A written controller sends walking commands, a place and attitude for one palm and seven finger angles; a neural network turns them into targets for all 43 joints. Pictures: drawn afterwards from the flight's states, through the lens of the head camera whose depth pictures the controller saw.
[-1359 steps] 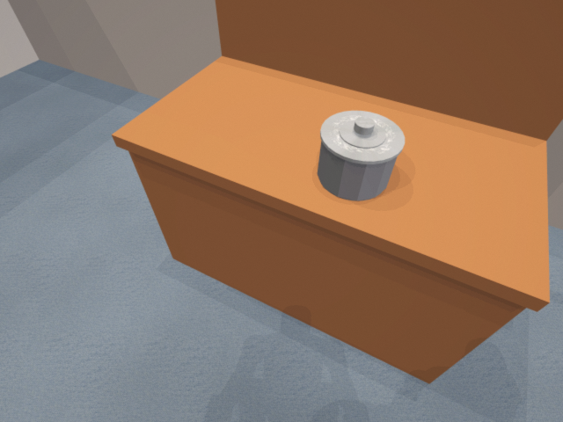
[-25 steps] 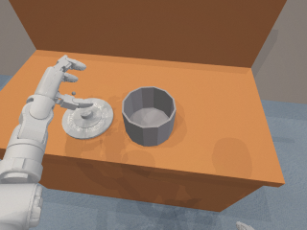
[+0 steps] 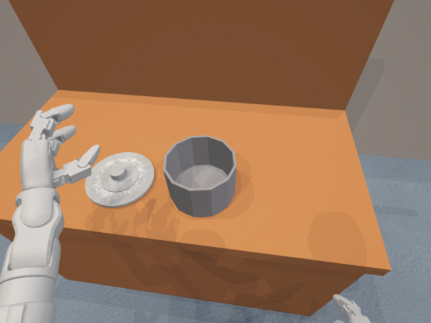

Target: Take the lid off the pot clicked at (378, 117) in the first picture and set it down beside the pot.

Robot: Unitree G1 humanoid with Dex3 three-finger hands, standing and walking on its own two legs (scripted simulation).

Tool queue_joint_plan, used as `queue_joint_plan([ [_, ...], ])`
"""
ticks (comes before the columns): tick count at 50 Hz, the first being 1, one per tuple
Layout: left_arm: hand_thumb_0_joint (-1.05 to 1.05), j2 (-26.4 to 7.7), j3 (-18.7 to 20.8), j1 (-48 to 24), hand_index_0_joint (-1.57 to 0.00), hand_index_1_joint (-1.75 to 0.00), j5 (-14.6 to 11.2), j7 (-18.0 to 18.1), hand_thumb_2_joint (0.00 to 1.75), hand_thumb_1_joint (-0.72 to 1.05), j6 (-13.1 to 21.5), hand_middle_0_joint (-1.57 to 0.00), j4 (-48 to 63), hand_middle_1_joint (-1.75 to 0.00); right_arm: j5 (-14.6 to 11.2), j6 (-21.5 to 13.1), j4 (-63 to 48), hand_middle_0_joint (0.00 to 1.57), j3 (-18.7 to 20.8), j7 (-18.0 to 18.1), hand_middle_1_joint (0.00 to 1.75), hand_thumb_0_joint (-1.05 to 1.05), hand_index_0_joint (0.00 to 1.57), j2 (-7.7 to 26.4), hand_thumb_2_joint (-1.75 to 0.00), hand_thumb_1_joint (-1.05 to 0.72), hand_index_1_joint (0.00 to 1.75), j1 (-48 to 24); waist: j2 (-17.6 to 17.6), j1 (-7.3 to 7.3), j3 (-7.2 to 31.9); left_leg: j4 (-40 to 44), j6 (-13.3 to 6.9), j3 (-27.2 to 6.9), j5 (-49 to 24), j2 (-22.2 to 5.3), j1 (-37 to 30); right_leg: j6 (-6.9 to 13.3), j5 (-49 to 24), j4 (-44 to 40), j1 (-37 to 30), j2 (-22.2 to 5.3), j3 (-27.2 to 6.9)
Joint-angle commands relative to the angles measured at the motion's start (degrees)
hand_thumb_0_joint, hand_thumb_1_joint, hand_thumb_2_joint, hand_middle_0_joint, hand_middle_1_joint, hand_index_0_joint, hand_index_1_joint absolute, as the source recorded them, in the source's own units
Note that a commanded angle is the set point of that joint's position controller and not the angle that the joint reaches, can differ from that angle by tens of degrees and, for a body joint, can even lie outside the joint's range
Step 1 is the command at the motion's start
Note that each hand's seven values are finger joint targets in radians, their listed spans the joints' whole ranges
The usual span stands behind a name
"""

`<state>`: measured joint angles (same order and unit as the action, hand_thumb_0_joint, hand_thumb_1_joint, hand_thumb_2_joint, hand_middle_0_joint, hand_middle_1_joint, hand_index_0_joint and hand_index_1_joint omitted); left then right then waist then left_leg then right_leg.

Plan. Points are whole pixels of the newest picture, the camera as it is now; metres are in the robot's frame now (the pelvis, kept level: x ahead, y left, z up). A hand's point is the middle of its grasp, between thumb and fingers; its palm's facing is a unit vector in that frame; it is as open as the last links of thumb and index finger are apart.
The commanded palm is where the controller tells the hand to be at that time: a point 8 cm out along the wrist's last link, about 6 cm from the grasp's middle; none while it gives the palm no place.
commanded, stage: draw the hand back to the body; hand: left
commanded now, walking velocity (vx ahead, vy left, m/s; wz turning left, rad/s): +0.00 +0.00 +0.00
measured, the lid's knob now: (117, 172) +0.48 +0.31 -0.07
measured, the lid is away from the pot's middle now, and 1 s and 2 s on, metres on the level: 0.23 0.23 0.23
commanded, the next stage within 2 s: step back with the hand held close in 1.14 s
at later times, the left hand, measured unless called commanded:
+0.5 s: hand (56, 209) +0.24 +0.25 +0.15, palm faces +0.43 -0.85 -0.31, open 7.5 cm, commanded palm +0.18 +0.28 +0.17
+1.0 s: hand (34, 260) +0.17 +0.24 +0.15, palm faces +0.39 -0.82 -0.41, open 7.4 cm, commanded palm +0.11 +0.28 +0.17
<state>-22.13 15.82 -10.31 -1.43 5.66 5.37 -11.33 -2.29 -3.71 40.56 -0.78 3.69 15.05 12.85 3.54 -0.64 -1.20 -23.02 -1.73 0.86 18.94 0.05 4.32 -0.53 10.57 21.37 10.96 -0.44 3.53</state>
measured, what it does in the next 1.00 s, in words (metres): stands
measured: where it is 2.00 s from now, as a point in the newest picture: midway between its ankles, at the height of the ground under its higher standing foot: outside the picture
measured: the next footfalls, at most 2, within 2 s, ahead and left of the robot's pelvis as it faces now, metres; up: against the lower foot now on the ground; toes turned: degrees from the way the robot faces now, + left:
none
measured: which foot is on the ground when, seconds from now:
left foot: down 0.00-1.00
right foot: down 0.00-1.00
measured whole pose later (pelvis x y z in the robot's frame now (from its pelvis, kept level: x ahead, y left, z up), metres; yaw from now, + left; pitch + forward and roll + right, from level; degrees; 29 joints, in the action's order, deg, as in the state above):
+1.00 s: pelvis -0.02 +0.00 +0.00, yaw +0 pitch -4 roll -1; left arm -19.2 16.3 29.3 -2.8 6.4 5.4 26.0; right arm -1.1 -8.9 37.1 -1.1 3.4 13.1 10.2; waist 4.5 -3.3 -0.5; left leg -26.5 -1.9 1.5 19.7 0.3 3.3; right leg -0.6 10.9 24.5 10.0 -0.8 2.9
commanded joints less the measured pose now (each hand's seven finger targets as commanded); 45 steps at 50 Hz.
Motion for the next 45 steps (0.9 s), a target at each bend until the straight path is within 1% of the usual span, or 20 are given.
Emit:
queue_joint_plan([
  [1,0.0,-14.1,6.3,-12.7,-0.22,-0.53,-0.9,1.1,0.72,0.65,3.5,-0.22,15.6,-0.53,0.0,-3.5,-7.5,0.2,1.9,0.4,0.3,0.0,0.2,6.5,-0.9,-0.9,0.3,-4.5,-0.7,0.04,13.5,0.9,0.4,0.1,-27.9,-3.3,-0.2,2.6,-22.0,1.0,-10.8,-2.3,-0.1],
  [4,0.0,-11.9,5.2,-10.9,-0.22,-0.48,-1.3,1.0,0.76,0.71,3.1,-0.22,17.1,-0.48,-0.1,-3.7,-8.2,0.2,1.6,0.4,0.3,0.0,0.2,6.0,-0.9,-0.9,0.3,-6.0,-0.8,-0.27,12.3,1.6,0.1,0.4,-24.5,-3.0,0.2,2.4,-19.1,0.4,-9.8,-2.2,-0.1],
  [6,0.0,-13.8,6.6,-10.8,-0.21,-0.44,-1.3,1.3,0.79,0.75,3.4,-0.21,20.3,-0.44,0.0,-4.1,-8.3,0.2,1.5,0.5,0.3,0.0,0.2,6.0,-0.9,-0.9,0.3,-6.7,1.1,-0.25,11.4,1.8,0.3,0.1,-23.1,-3.0,0.2,2.5,-17.6,0.4,-9.6,-2.4,-0.3],
  [9,0.0,-11.4,6.5,-4.6,-0.21,-0.39,-1.8,1.1,0.83,0.8,2.7,-0.21,18.4,-0.39,0.0,-4.1,-8.9,0.2,1.2,0.3,0.3,0.0,0.2,5.7,-0.9,-0.9,0.3,-7.3,-2.0,-0.89,10.1,2.2,0.0,0.2,-20.9,-2.8,1.5,2.4,-15.9,-0.1,-9.3,-2.2,-0.2],
  [11,0.0,-12.8,7.0,-5.7,-0.21,-0.35,-2.0,1.1,0.86,0.84,3.2,-0.21,23.4,-0.35,-0.1,-4.4,-9.2,0.2,1.2,0.3,0.3,0.0,0.2,5.6,-0.9,-0.9,0.3,-8.2,0.8,-0.69,10.0,2.1,0.0,0.2,-19.4,-2.8,0.8,2.4,-14.5,-0.6,-9.0,-2.4,-0.7],
  [12,0.0,-11.5,5.7,-7.5,-0.2,-0.34,-1.7,1.1,0.87,0.86,3.5,-0.2,25.8,-0.34,0.0,-4.8,-9.7,0.2,0.9,0.2,0.3,0.0,0.2,5.1,-0.9,-0.9,0.3,-8.8,2.1,-0.68,11.3,2.6,0.1,0.2,-19.2,-2.3,0.3,2.4,-13.5,-0.7,-9.0,-2.1,-0.5],
  [18,0.0,-9.4,5.9,1.2,-0.2,-0.3,-2.4,1.3,0.9,0.9,2.7,-0.2,24.2,-0.3,-0.1,-5.4,-9.9,0.2,1.0,0.3,0.3,0.0,0.2,5.0,-0.9,-0.9,0.3,-9.8,-1.2,-1.13,7.1,3.0,-0.1,-0.2,-14.2,-2.6,2.2,2.2,-7.7,-1.6,-6.8,-2.0,-0.5],
  [21,0.0,-11.5,7.1,1.4,-0.2,-0.3,-2.1,1.7,0.9,0.9,3.7,-0.2,31.7,-0.3,0.3,-6.5,-10.2,0.2,0.9,0.2,0.3,0.0,0.2,4.8,-0.9,-0.9,0.3,-10.4,1.3,-1.33,8.6,2.5,-0.1,-0.7,-14.6,-2.5,0.8,2.3,-7.8,-1.5,-7.4,-2.2,-0.8],
  [22,0.0,-10.1,6.1,2.3,-0.2,-0.3,-1.9,1.7,0.9,0.9,3.8,-0.2,31.9,-0.3,0.4,-6.8,-10.5,0.2,0.7,0.1,0.3,0.0,0.2,4.6,-0.9,-0.9,0.3,-10.6,1.8,-1.57,9.3,3.0,0.0,-0.8,-14.5,-2.3,1.1,2.4,-7.2,-1.3,-7.8,-2.0,-0.6],
  [26,0.0,-10.0,7.5,9.8,-0.2,-0.3,-2.4,1.6,0.9,0.9,3.2,-0.2,30.8,-0.3,0.4,-6.8,-10.2,0.2,1.1,0.0,0.3,0.0,0.2,4.9,-0.9,-0.9,0.3,-10.3,-2.2,-1.61,5.6,2.6,0.0,-1.0,-13.2,-2.7,2.9,2.2,-5.9,-1.6,-6.5,-2.1,-0.7],
  [27,0.0,-9.0,6.4,9.3,-0.2,-0.3,-2.2,1.5,0.9,0.9,3.4,-0.2,33.3,-0.3,0.4,-7.1,-10.7,0.2,1.1,0.0,0.3,0.0,0.2,4.6,-0.9,-0.9,0.3,-11.0,0.0,-1.65,7.4,2.7,-0.2,-0.4,-13.1,-2.3,2.1,2.2,-5.6,-1.8,-6.9,-2.1,-1.1],
  [31,0.0,-10.0,7.6,14.5,-0.2,-0.3,-2.3,1.7,0.9,0.9,3.7,-0.2,37.5,-0.3,0.7,-7.8,-10.8,0.2,1.1,-0.1,0.3,0.0,0.2,4.6,-0.9,-0.9,0.3,-11.0,0.0,-1.87,6.1,2.0,-0.1,-1.1,-12.7,-2.6,2.5,2.3,-5.1,-1.6,-6.2,-2.4,-1.3],
  [32,0.0,-8.5,6.3,14.8,-0.2,-0.3,-2.0,1.6,0.9,0.9,3.6,-0.2,38.1,-0.3,0.7,-8.0,-11.1,0.2,1.1,-0.1,0.3,0.0,0.2,4.3,-0.9,-0.9,0.3,-11.3,0.8,-1.86,6.5,2.2,-0.2,-0.8,-12.6,-2.4,2.4,2.2,-4.5,-1.7,-6.2,-2.2,-1.2],
  [35,0.0,-8.3,7.3,21.1,-0.2,-0.3,-2.3,1.8,0.9,0.9,3.3,-0.2,38.1,-0.3,0.8,-8.1,-11.1,0.2,1.4,-0.1,0.3,0.0,0.2,4.4,-0.9,-0.9,0.3,-10.7,-1.5,-2.34,5.5,1.6,-0.3,-0.9,-12.9,-2.7,2.9,2.3,-4.8,-1.5,-5.9,-2.4,-1.2],
  [38,0.0,-8.6,7.7,24.6,-0.2,-0.3,-2.1,1.9,0.9,0.9,3.8,-0.2,42.8,-0.3,1.0,-8.8,-11.6,0.2,1.5,-0.2,0.3,0.0,0.2,4.2,-0.9,-0.9,0.3,-10.9,0.8,-2.5,6.2,1.3,-0.2,-1.0,-13.2,-2.6,2.5,2.4,-5.1,-1.2,-5.9,-2.4,-1.6],
  [39,0.0,-7.4,6.7,26.3,-0.2,-0.3,-2.1,1.7,0.9,0.9,3.6,-0.2,43.3,-0.3,1.0,-8.8,-11.7,0.2,1.4,-0.2,0.3,0.0,0.2,4.1,-0.9,-0.9,0.3,-10.8,0.8,-2.48,5.8,1.2,-0.1,-0.9,-13.8,-2.7,2.7,2.4,-5.7,-1.1,-5.7,-2.5,-1.6],
  [41,0.0,-9.0,8.0,27.1,-0.2,-0.3,-2.0,1.9,0.9,0.9,3.9,-0.2,46.4,-0.3,1.0,-8.9,-11.8,0.2,1.4,-0.3,0.3,0.0,0.2,4.3,-0.9,-0.9,0.3,-10.6,0.0,-2.21,5.0,1.0,0.1,-1.4,-14.1,-2.9,3.0,2.5,-6.3,-0.4,-5.4,-2.3,-1.9],
  [42,0.0,-7.8,7.0,27.2,-0.2,-0.3,-1.7,1.8,0.9,0.9,4.0,-0.2,48.3,-0.3,1.1,-9.2,-12.4,0.2,1.3,-0.3,0.3,0.0,0.2,4.0,-0.9,-0.9,0.3,-10.8,1.0,-2.33,6.5,1.3,0.1,-1.3,-14.7,-2.7,2.6,2.4,-6.4,-0.3,-5.9,-2.3,-1.6],
  [44,0.0,-6.8,6.7,31.6,-0.2,-0.3,-1.7,1.8,0.9,0.9,3.5,-0.2,47.7,-0.3,1.1,-9.0,-12.3,0.2,1.4,-0.2,0.3,0.0,0.2,3.8,-0.9,-0.9,0.3,-10.5,1.1,-2.62,5.1,1.1,0.3,-1.2,-15.1,-3.0,2.8,2.5,-6.5,-0.1,-5.1,-2.3,-1.4],
  [45,0.0,-6.7,7.1,33.1,-0.2,-0.3,-1.8,1.9,0.9,0.9,3.3,-0.2,47.0,-0.3,1.1,-8.8,-12.4,0.2,1.5,-0.1,0.3,0.0,0.2,3.8,-0.9,-0.9,0.3,-10.4,-0.9,-2.54,4.0,1.0,0.2,-1.2,-14.7,-3.2,3.3,2.4,-6.3,-0.2,-4.7,-2.2,-1.4],
])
